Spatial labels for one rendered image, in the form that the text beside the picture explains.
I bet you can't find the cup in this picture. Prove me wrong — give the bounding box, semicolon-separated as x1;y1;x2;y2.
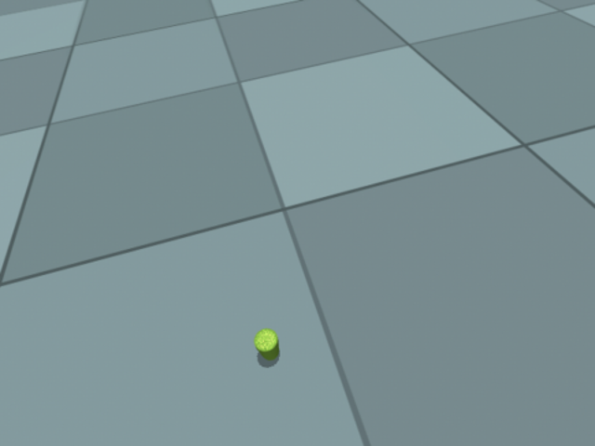
254;329;279;361

